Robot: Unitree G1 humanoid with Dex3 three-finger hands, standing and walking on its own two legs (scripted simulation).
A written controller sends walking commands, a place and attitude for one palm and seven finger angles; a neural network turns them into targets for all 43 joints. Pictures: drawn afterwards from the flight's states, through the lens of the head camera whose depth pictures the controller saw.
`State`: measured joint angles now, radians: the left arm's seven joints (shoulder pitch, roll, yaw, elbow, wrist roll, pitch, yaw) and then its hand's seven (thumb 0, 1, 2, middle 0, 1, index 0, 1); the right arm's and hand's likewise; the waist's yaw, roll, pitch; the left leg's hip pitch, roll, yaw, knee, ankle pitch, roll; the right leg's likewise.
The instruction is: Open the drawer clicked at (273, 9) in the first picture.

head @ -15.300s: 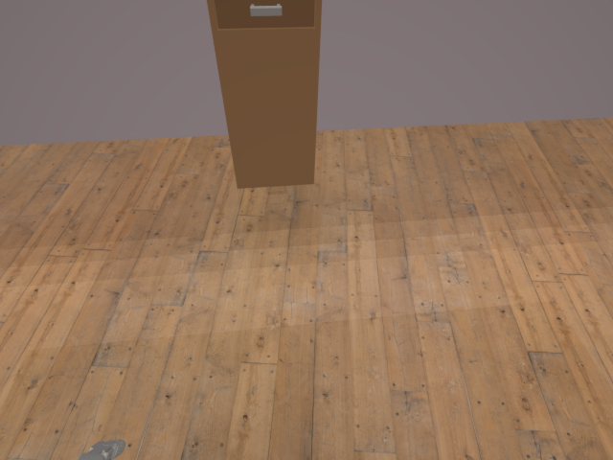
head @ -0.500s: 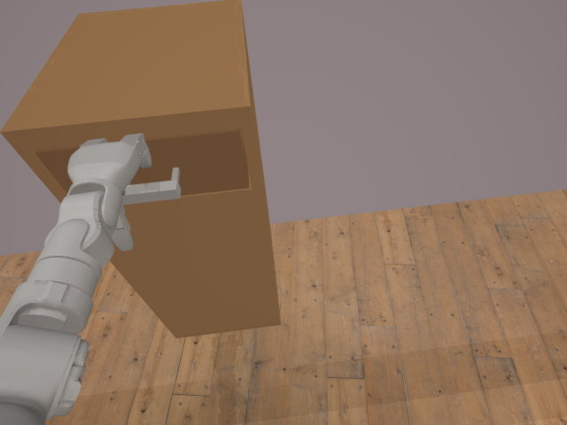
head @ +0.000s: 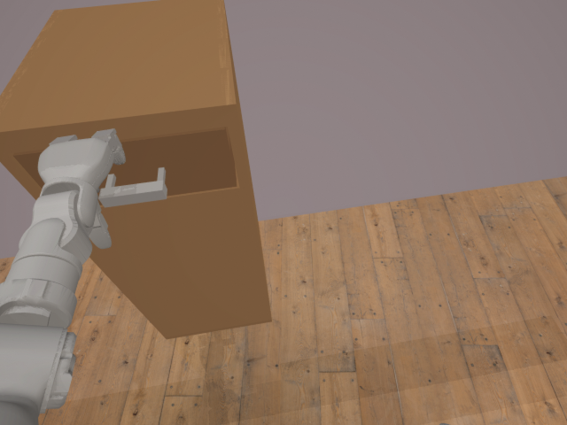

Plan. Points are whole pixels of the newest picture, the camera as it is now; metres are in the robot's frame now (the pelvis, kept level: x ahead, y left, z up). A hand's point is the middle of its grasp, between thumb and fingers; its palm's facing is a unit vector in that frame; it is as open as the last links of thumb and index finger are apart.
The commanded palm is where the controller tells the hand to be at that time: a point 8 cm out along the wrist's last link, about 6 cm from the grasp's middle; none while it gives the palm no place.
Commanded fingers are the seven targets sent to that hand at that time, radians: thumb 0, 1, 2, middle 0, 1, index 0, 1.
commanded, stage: move the hooked fingers above the handle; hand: left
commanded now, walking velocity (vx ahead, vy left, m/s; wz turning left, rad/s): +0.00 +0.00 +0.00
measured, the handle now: (135, 185) +0.48 +0.27 +0.05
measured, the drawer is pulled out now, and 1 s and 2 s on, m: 0.00 0.00 0.00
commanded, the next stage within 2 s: lower the fingers behind the handle in 0.36 s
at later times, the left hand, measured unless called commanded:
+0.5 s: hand (112, 177) +0.44 +0.27 +0.12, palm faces +0.01 -0.01 -1.00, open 13.7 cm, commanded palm +0.40 +0.27 +0.16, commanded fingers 0.00 -0.50 0.30 -0.30 -1.20 -0.30 -1.20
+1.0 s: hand (117, 197) +0.44 +0.28 +0.07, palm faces +0.00 -0.01 -1.00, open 13.8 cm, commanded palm +0.40 +0.28 +0.13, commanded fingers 0.00 -0.50 0.30 -0.30 -1.20 -0.30 -1.20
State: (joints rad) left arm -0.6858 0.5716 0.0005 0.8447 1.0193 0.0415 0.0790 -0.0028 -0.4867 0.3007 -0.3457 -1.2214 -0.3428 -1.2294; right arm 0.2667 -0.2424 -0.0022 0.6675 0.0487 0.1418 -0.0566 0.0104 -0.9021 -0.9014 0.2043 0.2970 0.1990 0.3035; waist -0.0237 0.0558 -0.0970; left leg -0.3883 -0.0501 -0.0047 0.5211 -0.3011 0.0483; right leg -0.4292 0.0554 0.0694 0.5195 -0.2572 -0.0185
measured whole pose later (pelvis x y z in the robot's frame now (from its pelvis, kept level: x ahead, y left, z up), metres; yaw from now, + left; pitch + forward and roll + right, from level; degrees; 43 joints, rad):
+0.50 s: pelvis +0.00 +0.00 +0.00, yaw +0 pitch +9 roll +0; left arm -0.72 0.51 -0.04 0.83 1.01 0.05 0.10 0.00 -0.49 0.30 -0.37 -1.25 -0.33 -1.22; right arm 0.24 -0.24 0.01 0.67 0.05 0.15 -0.04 0.01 -0.90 -0.90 0.20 0.30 0.20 0.30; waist -0.02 0.07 -0.11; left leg -0.39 -0.06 0.00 0.53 -0.30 0.05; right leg -0.43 0.05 0.07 0.53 -0.26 -0.01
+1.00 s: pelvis -0.01 +0.00 -0.01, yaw +1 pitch +13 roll -1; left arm -0.72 0.53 -0.03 0.88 1.03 -0.01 0.20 0.00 -0.49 0.30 -0.32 -1.20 -0.32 -1.20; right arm 0.28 -0.27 -0.05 0.69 0.03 0.11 -0.03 0.01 -0.90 -0.90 0.20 0.30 0.20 0.30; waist -0.04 0.05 -0.11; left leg -0.52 -0.05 -0.02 0.63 -0.34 0.05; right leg -0.54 0.05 0.05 0.61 -0.29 -0.02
